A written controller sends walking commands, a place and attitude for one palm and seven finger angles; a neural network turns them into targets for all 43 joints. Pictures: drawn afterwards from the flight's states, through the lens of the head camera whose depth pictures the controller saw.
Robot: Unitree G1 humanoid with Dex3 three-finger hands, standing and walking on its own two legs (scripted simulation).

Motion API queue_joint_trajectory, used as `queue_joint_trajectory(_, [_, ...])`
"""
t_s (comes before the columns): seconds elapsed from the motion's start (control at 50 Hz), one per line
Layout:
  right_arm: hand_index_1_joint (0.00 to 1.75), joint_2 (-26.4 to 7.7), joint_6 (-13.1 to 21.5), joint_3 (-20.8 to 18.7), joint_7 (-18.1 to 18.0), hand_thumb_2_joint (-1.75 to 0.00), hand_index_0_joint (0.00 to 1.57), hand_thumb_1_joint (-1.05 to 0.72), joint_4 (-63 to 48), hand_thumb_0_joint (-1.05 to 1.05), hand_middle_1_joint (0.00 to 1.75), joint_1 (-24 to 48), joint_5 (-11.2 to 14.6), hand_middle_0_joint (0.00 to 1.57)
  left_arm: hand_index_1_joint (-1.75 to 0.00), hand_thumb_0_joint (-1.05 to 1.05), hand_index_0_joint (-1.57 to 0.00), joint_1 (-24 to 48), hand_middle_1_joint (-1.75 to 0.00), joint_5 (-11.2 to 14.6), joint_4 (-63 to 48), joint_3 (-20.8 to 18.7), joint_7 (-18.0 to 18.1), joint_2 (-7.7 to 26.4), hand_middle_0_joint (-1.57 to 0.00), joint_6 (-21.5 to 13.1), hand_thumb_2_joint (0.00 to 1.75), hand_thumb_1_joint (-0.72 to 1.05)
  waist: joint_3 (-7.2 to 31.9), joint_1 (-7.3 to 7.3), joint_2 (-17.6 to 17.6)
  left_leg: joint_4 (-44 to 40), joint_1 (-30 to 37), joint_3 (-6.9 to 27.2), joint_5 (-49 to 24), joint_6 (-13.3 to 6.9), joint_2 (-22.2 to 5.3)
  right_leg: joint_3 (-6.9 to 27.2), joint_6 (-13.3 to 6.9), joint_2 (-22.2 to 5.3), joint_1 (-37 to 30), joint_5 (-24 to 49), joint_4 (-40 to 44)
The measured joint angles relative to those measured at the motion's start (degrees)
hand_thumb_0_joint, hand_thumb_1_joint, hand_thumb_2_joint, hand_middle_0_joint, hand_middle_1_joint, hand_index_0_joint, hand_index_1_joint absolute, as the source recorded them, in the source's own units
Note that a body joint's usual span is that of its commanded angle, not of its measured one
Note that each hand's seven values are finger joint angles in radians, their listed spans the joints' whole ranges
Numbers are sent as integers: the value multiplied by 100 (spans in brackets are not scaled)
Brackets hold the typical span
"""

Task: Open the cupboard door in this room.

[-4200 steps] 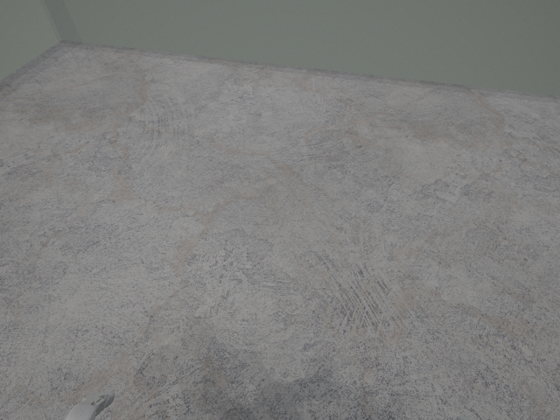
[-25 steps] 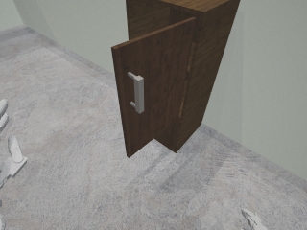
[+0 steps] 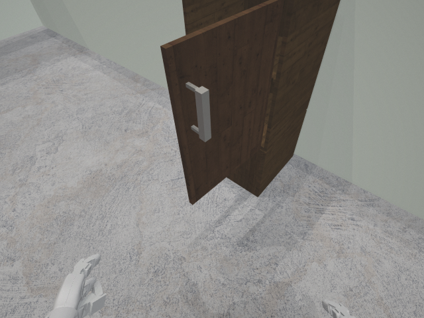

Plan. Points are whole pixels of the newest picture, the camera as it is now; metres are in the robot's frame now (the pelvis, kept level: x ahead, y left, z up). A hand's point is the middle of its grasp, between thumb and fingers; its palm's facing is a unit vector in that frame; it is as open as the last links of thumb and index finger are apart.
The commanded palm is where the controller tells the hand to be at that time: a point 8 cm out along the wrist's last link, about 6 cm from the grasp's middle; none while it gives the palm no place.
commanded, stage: let the arm hang, fingers relaxed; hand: left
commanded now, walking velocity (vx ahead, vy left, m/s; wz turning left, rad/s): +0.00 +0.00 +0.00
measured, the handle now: (198, 112) +0.57 +0.04 +0.07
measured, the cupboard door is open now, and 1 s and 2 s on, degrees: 85 85 85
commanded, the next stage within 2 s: look to check the result in 0.92 s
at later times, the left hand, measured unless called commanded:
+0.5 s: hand out of the picture +0.00 +0.20 -0.15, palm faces +0.01 -0.97 -0.25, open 7.3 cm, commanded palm none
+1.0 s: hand out of the picture +0.00 +0.18 -0.15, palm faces +0.02 -0.98 -0.19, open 7.4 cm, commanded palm none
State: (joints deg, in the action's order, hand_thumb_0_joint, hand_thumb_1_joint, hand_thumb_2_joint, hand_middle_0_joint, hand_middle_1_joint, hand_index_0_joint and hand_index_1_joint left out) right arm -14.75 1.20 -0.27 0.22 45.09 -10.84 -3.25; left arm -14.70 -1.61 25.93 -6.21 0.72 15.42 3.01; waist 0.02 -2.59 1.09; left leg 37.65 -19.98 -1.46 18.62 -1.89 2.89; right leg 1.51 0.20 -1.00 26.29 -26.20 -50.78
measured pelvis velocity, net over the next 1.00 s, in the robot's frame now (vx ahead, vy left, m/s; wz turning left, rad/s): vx -0.01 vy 0.01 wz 0.00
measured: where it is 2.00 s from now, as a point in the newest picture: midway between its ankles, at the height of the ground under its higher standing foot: outside the picture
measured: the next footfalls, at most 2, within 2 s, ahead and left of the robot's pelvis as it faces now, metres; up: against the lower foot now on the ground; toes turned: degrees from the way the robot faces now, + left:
none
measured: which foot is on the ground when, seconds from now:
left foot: down 0.00-1.00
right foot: down 0.00-1.00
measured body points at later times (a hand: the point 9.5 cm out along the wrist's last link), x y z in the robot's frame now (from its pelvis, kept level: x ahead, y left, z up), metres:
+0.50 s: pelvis -0.01 +0.01 +0.02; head +0.00 -0.01 +0.47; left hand +0.00 +0.25 -0.13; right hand -0.01 -0.22 -0.14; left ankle +0.01 +0.11 -0.72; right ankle +0.01 -0.11 -0.72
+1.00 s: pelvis -0.01 +0.01 +0.02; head +0.01 +0.01 +0.47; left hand +0.00 +0.24 -0.14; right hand -0.01 -0.21 -0.14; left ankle +0.01 +0.11 -0.72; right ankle +0.01 -0.11 -0.72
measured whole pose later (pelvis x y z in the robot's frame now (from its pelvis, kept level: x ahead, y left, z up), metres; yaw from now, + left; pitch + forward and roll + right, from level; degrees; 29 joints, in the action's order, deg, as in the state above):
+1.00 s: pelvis -0.01 +0.01 +0.02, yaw +0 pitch -1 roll +0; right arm -8.6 -0.3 -0.1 -1.5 65.5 -14.6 -1.4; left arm -13.9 -0.7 66.1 -0.2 1.5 8.6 -0.3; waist -3.6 -0.5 0.3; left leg 22.7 -10.8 -0.8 10.5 -2.1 2.4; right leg 1.1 0.5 -0.6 11.4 -11.3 -24.1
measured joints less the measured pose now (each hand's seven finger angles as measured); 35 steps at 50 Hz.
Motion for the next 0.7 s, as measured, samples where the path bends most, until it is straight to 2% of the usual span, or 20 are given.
queue_joint_trajectory(0.04, [30, 91, -67, 69, -12, -90, 20, -91, 135, 1, 30, -57, 11, 21, -30, 1, -19, 4, -30, 0, 734, 302, -60, -209, -20, 36, 90, 91, -156, 30, -216, -44, 28, -50, -44, 44, 35, 83, 8, -21, -345, 651, 736])
queue_joint_trajectory(0.06, [30, 129, -102, 82, -12, -90, 20, -91, 231, 1, 30, -62, 49, 21, -30, 1, -19, -19, -30, -4, 1059, 428, -73, -326, -20, -4, 90, 91, -247, 72, -284, -22, 29, -71, -35, 80, 4, 104, -26, 12, -447, 744, 950])
queue_joint_trajectory(0.1, [30, 178, -186, 47, -27, -90, 20, -91, 439, 1, 30, -90, 134, 21, -30, 1, -19, -84, -30, 11, 1686, 686, -99, -593, -20, -56, 90, 91, -418, 41, -263, -74, 94, 33, -17, 138, -94, -4, -121, 107, -572, 738, 1096])
queue_joint_trajectory(0.12, [30, 213, -221, 23, -45, -90, 20, -91, 528, 1, 30, -161, 155, 21, -30, -1, -20, -106, -30, 99, 1869, 589, -7, -671, -20, -122, 90, 94, -451, 26, -253, -152, 120, 120, -49, 148, -120, -95, -155, 129, -647, 758, 1219])
queue_joint_trajectory(0.22, [30, 356, -313, 1, -112, -90, 20, -91, 1127, 1, 30, -406, 169, 20, -30, -3, -20, -56, -30, 107, 2666, 532, 48, -421, -21, -224, 90, 100, -477, 160, -267, -640, 426, 252, -400, 182, -214, -234, -182, 209, -1083, 1080, 1914])
queue_joint_trajectory(0.36, [30, 404, -301, 3, -137, -90, 20, -91, 1600, 1, 30, -454, 164, 20, -30, -1, -20, 28, -30, 114, 3442, 568, 42, -341, -20, -202, 90, 95, -373, 199, -15, -1140, 726, 185, -658, 105, -217, -160, -99, 208, -1426, 1452, 2557])
queue_joint_trajectory(0.52, [30, 545, -224, 30, -122, -90, 20, -91, 1853, 1, 30, -434, 162, 20, -30, 0, -19, 115, -30, 106, 3787, 565, 56, -418, -20, -253, 90, 92, -326, 198, 61, -1390, 821, 111, -815, 31, -127, -85, -23, 115, -1451, 1550, 2678])
queue_joint_trajectory(0.7, [30, 619, -175, 38, -149, -90, 20, -91, 2006, 1, 30, -439, 170, 20, -30, 0, -19, 140, -30, 103, 3923, 603, 71, -637, -20, -303, 90, 91, -297, 197, -19, -1469, 891, 63, -834, -15, -62, -34, 26, 50, -1462, 1520, 2648])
